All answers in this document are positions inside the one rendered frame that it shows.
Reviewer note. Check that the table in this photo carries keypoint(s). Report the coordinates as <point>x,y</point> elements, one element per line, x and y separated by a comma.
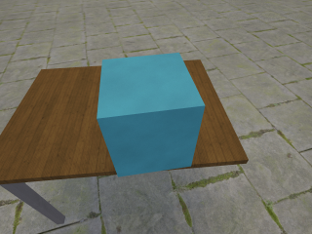
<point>54,133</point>

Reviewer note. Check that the carton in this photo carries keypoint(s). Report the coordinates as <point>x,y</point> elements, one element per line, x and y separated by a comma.
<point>149,112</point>

